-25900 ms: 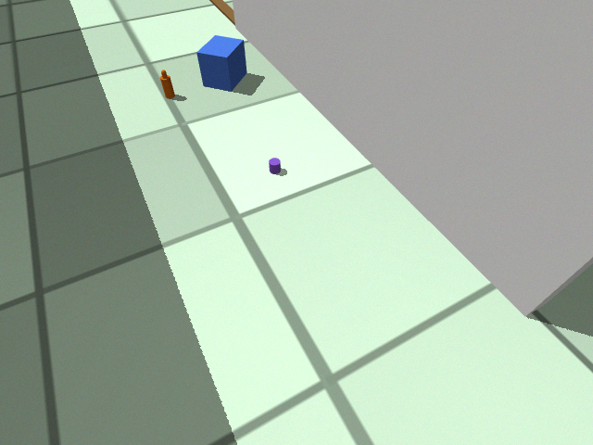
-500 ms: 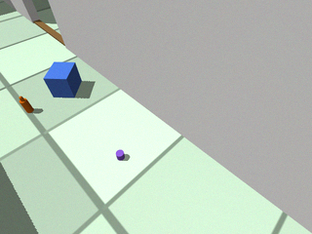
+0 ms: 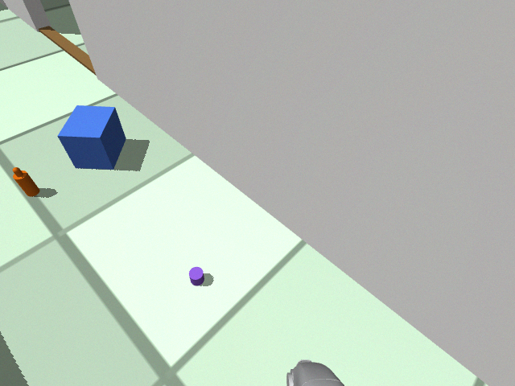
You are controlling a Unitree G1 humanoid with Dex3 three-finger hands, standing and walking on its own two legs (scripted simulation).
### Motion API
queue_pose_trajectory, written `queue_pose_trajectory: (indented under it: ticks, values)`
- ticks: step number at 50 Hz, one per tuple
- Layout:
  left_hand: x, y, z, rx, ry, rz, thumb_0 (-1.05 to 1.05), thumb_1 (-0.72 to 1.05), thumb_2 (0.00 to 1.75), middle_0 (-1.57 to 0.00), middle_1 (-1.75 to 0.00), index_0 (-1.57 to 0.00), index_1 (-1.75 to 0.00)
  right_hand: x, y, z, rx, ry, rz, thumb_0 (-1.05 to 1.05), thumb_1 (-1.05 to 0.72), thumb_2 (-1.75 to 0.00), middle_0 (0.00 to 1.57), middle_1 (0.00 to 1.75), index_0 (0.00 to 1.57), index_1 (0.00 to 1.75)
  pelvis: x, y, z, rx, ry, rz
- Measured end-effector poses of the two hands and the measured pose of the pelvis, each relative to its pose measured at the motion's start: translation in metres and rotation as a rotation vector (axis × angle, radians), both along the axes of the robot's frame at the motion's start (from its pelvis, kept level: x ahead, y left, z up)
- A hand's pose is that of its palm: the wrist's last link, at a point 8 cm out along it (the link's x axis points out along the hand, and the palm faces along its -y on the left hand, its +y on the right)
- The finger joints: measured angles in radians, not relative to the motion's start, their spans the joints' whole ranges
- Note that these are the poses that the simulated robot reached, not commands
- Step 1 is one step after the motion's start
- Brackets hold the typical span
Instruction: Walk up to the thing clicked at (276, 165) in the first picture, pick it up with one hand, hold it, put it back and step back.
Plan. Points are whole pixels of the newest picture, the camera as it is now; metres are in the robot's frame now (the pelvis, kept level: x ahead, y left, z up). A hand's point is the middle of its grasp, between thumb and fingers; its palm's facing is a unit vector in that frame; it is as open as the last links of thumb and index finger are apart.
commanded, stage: walk up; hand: left
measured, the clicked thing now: (196, 276) +0.63 +0.21 -0.75
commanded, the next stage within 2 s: none
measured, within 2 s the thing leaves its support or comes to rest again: neither
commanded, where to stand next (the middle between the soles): +0.25 -0.04 m, yaw +1 degrees
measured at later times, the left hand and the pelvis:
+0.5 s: hand (112, 343) +0.22 +0.27 -0.17, palm faces +0.00 -0.94 -0.35, open 7.3 cm; pelvis +0.17 +0.00 -0.02, yaw +1 degrees
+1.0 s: hand (136, 294) +0.31 +0.24 -0.16, palm faces -0.03 -0.93 -0.36, open 7.3 cm; pelvis +0.23 -0.02 -0.01, yaw +0 degrees
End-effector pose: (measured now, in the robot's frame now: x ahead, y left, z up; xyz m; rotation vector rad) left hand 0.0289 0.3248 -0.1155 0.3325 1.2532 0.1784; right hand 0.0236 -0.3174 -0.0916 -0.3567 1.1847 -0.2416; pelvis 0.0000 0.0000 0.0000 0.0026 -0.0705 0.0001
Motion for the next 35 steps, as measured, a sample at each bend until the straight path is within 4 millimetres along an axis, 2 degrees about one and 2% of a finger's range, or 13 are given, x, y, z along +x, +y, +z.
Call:
queue_pose_trajectory:
  ticks: [6,9,11,15,18,23,25,28,32,35]
  values:
    - [0.08,-0.015,0.008,0.022,-0.084,-0.042,0.0,0.91,0.9,-0.21,-0.3,-0.21,-0.3,0.033,-0.012,-0.021,0.036,0.022,-0.013,0.0,-0.9,-0.9,0.21,0.3,0.2,0.3,0.048,-0.012,-0.009,0.007,0.002,-0.003]
    - [0.118,-0.024,0.007,0.051,-0.16,-0.046,0.0,0.91,0.9,-0.21,-0.3,-0.21,-0.3,0.061,-0.021,-0.039,0.044,0.029,-0.002,0.01,-0.9,-0.9,0.21,0.3,0.2,0.3,0.073,-0.023,-0.022,-0.011,0.001,0.008]
    - [0.135,-0.031,0.009,0.051,-0.206,-0.037,0.0,0.91,0.9,-0.21,-0.3,-0.21,-0.3,0.084,-0.022,-0.043,0.047,0.031,0.015,0.01,-0.9,-0.9,0.2,0.3,0.2,0.3,0.085,-0.026,-0.023,-0.013,-0.006,0.013]
    - [0.153,-0.039,0.017,0.033,-0.217,-0.019,0.0,0.91,0.9,-0.21,-0.3,-0.21,-0.3,0.132,-0.019,-0.036,0.057,-0.009,0.051,0.01,-0.9,-0.9,0.2,0.29,0.2,0.3,0.108,-0.023,-0.015,-0.015,-0.001,0.014]
    - [0.162,-0.037,0.016,0.023,-0.187,-0.023,0.0,0.91,0.9,-0.21,-0.3,-0.21,-0.3,0.162,-0.015,-0.026,0.054,-0.036,0.078,0.01,-0.9,-0.9,0.2,0.29,0.2,0.3,0.127,-0.019,-0.011,-0.02,0.013,0.015]
    - [0.177,-0.02,-0.004,0.011,-0.141,-0.009,0.0,0.9,0.9,-0.21,-0.3,-0.21,-0.3,0.202,-0.006,-0.018,-0.006,-0.046,0.104,0.0,-0.9,-0.9,0.2,0.29,0.2,0.3,0.157,-0.005,-0.018,-0.026,0.021,0.012]
    - [0.186,-0.012,-0.017,0.005,-0.116,0.006,0.0,0.9,0.9,-0.21,-0.3,-0.21,-0.3,0.213,-0.001,-0.019,-0.033,-0.054,0.1,0.0,-0.9,-0.9,0.2,0.29,0.2,0.3,0.166,0.001,-0.025,-0.015,0.019,0.012]
    - [0.198,-0.009,-0.026,-0.003,-0.075,0.004,0.0,0.91,0.9,-0.21,-0.3,-0.21,-0.3,0.226,0.007,-0.013,-0.036,-0.068,0.09,0.0,-0.9,-0.9,0.2,0.29,0.2,0.3,0.178,0.004,-0.024,-0.016,0.02,0.005]
    - [0.214,-0.009,-0.025,-0.01,-0.049,-0.011,0.0,0.91,0.9,-0.21,-0.3,-0.21,-0.3,0.239,0.01,-0.004,-0.043,-0.08,0.082,0.0,-0.9,-0.9,0.2,0.3,0.2,0.3,0.192,0.003,-0.017,-0.017,0.027,-0.008]
    - [0.224,-0.011,-0.023,-0.004,-0.04,-0.016,0.0,0.91,0.9,-0.21,-0.3,-0.21,-0.3,0.248,0.005,-0.004,-0.045,-0.08,0.08,0.0,-0.9,-0.9,0.21,0.3,0.2,0.3,0.201,0.001,-0.016,-0.022,0.029,-0.014]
